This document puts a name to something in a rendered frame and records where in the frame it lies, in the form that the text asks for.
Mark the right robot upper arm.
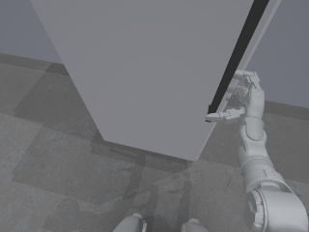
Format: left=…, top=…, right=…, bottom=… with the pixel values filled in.
left=243, top=188, right=307, bottom=232

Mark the right robot shin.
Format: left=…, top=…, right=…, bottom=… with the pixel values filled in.
left=189, top=218, right=199, bottom=223

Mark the right robot thigh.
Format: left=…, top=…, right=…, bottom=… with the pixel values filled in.
left=181, top=221, right=209, bottom=232

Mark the right robot forearm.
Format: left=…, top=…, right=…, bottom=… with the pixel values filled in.
left=235, top=117, right=309, bottom=232

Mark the handle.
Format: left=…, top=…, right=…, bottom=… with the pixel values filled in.
left=206, top=0, right=269, bottom=123

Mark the fridge door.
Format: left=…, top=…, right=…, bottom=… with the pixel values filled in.
left=30, top=0, right=278, bottom=161

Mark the right robot hand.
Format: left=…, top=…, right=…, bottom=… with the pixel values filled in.
left=205, top=70, right=265, bottom=125

